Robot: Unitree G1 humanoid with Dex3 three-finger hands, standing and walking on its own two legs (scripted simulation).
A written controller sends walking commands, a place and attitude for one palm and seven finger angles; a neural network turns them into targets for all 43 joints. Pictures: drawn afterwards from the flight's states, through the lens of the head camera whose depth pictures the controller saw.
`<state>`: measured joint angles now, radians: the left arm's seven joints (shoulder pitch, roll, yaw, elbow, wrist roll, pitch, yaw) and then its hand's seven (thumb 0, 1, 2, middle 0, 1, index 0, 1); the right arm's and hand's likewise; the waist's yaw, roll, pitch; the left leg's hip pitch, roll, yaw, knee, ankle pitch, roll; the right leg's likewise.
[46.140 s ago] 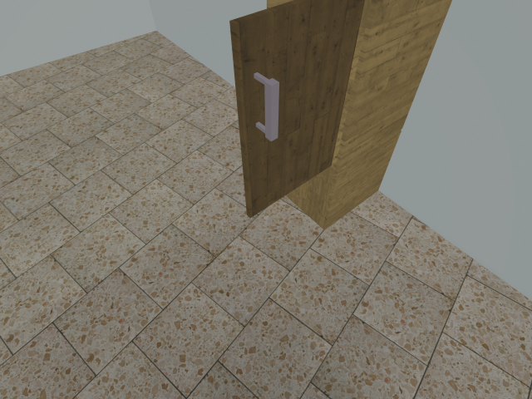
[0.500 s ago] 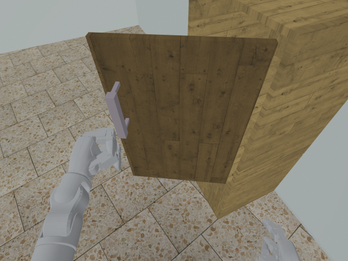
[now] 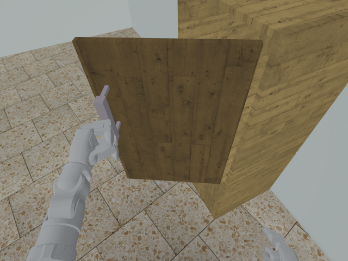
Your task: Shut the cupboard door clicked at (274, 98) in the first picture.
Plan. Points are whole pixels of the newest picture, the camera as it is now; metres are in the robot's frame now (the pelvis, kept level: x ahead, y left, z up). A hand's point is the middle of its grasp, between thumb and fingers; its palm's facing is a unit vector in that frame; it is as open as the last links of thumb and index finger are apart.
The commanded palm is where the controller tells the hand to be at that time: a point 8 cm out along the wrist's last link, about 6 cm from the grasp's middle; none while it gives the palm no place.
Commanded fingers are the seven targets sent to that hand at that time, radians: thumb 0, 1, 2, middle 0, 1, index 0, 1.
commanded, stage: bring the fist close to the handle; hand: left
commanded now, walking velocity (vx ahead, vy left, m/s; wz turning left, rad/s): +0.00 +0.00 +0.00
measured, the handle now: (110, 114) +0.45 +0.19 +0.09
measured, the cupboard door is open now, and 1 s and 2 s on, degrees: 59 49 36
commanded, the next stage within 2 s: push the door shut along its arc in 0.12 s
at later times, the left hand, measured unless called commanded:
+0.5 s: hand (116, 133) +0.37 +0.15 +0.11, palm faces -0.12 -0.99 -0.03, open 3.1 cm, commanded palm +0.36 +0.21 +0.10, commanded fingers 0.00 0.90 0.90 -1.30 -1.50 -1.30 -1.50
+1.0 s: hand (134, 117) +0.43 +0.12 +0.10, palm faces -0.27 -0.96 -0.01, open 3.2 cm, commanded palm +0.42 +0.18 +0.10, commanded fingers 0.00 0.90 0.90 -1.30 -1.50 -1.30 -1.50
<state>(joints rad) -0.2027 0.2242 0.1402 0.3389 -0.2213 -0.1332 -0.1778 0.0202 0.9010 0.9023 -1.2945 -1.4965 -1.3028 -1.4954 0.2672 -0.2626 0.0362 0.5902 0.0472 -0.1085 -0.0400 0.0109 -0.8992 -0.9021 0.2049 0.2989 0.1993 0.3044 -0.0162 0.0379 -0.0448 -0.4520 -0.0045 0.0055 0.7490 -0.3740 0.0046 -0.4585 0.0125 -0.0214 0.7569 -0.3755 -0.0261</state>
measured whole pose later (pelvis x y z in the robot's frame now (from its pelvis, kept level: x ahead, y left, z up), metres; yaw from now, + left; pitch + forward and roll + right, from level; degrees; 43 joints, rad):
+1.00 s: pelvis -0.01 +0.02 -0.01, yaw +0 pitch +9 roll -1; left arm -0.75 0.29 0.13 0.95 -0.21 -0.25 -0.32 0.02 0.90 0.90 -1.30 -1.50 -1.31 -1.50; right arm 0.31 -0.28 0.04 0.65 0.04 -0.07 -0.04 0.01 -0.90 -0.90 0.21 0.30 0.20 0.30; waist -0.09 0.03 -0.05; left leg -0.61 -0.02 0.00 0.83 -0.38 0.03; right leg -0.60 0.00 -0.02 0.81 -0.37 -0.01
